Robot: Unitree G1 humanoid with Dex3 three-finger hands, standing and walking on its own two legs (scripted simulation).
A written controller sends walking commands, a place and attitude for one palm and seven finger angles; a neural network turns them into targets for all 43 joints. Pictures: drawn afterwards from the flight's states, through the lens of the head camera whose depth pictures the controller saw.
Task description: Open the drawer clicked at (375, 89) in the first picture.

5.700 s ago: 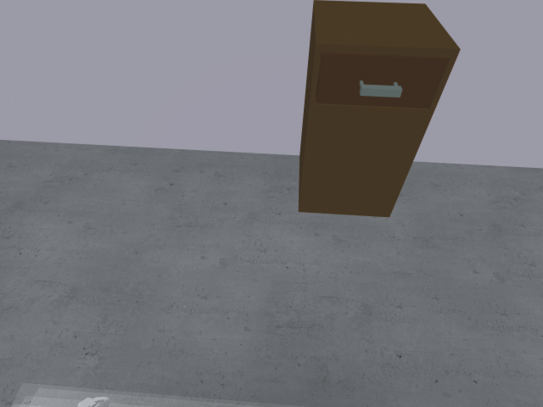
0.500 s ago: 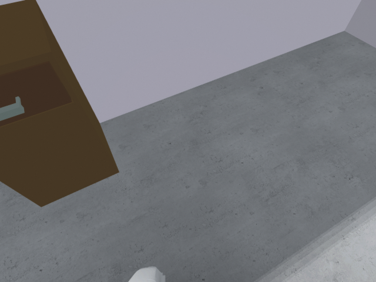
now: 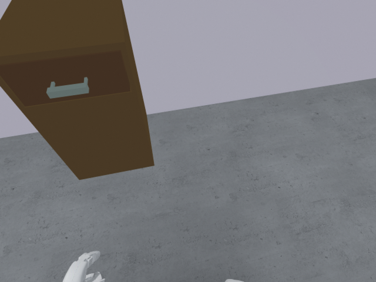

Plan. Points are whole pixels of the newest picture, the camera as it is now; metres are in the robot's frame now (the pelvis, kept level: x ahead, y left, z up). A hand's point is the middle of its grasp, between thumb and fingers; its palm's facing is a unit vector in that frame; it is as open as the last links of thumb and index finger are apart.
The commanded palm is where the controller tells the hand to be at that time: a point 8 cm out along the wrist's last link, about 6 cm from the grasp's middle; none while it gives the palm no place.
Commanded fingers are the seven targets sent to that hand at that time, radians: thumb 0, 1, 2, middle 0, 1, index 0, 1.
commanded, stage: turn to face it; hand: left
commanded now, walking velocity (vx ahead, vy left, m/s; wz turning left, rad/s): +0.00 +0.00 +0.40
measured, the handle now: (69, 86) +0.73 +0.46 -0.07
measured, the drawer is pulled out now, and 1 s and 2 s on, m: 0.00 0.00 0.00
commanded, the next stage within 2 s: take the last steps up to it in 0.24 s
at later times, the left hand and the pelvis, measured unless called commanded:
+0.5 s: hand out of the picture -0.05 +0.20 -0.18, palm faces +0.30 -0.93 -0.23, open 7.4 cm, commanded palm none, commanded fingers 0.00 0.90 0.90 -0.20 -0.30 -0.20 -0.30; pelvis +0.00 +0.01 -0.01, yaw +13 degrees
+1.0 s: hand (103, 272) +0.16 +0.22 -0.16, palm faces +0.20 -0.96 -0.17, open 7.4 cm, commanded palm none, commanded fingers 0.00 0.90 0.90 -0.20 -0.30 -0.20 -0.30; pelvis +0.11 +0.03 +0.00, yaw +13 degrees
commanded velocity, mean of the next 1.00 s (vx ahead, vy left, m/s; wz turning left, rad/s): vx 0.20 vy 0.02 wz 0.14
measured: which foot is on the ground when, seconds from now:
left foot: down 0.00-0.04, up 0.06-0.46, down 0.48-1.00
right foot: up 0.00-0.02, down 0.04-0.48, up 0.50-1.00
